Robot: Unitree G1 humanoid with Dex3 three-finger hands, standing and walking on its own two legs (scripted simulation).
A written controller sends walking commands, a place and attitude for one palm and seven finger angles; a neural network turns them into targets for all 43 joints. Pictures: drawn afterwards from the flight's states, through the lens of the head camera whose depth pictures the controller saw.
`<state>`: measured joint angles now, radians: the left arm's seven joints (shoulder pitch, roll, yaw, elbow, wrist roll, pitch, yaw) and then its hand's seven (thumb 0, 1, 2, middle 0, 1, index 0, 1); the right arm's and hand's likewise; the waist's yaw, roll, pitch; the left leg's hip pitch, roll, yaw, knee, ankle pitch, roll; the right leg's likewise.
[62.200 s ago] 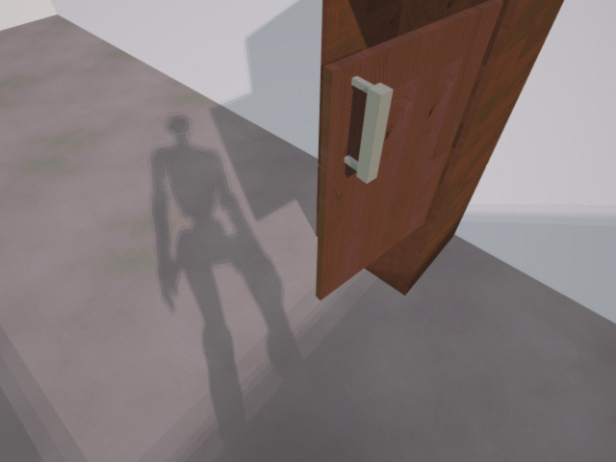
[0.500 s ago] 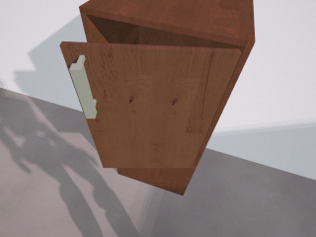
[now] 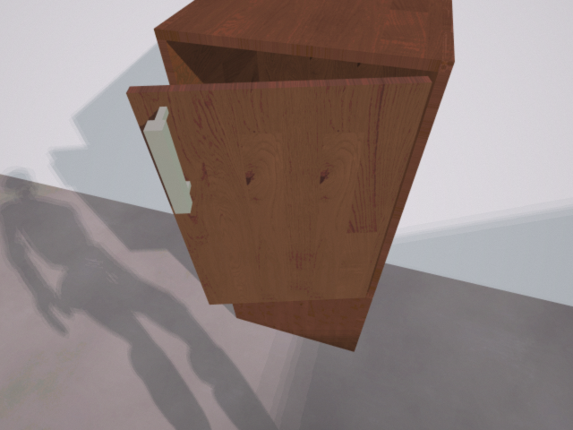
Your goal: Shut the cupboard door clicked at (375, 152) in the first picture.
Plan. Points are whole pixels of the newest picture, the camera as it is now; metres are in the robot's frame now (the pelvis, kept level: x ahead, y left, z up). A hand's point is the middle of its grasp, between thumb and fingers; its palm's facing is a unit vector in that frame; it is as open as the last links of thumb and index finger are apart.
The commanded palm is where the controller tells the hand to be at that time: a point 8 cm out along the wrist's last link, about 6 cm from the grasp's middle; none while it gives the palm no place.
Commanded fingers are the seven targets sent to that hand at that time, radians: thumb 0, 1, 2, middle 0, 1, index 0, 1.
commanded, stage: look again from close up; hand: left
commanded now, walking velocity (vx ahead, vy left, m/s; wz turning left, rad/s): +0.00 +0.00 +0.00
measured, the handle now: (173, 162) +0.44 +0.20 +0.15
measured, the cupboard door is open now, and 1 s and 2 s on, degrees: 19 19 19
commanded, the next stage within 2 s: come to a stop and stand still in 0.54 s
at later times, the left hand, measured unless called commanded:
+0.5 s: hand out of the picture +0.04 +0.15 -0.17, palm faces +0.00 -0.98 -0.19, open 7.4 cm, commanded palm none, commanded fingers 0.00 0.90 0.90 -0.20 -0.30 -0.20 -0.30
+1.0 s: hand out of the picture +0.06 +0.13 -0.17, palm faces +0.01 -0.98 -0.21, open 7.4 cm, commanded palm none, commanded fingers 0.00 0.90 0.90 -0.20 -0.30 -0.20 -0.30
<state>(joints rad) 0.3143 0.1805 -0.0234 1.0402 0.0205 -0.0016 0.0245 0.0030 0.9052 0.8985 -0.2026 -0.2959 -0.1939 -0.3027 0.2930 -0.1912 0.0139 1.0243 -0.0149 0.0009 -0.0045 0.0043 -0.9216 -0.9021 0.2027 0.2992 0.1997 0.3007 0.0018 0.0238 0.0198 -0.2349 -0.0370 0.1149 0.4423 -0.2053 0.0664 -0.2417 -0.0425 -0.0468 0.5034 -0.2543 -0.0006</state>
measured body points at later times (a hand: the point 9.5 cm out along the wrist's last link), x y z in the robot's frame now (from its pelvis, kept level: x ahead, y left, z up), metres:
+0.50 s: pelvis +0.04 -0.02 +0.00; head +0.06 -0.03 +0.45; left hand +0.04 +0.20 -0.16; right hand +0.04 -0.24 -0.16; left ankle +0.02 +0.08 -0.74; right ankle +0.01 -0.12 -0.74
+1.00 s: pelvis +0.06 -0.04 +0.00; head +0.08 -0.05 +0.45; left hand +0.07 +0.19 -0.15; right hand +0.07 -0.26 -0.16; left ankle +0.02 +0.08 -0.74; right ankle +0.01 -0.12 -0.74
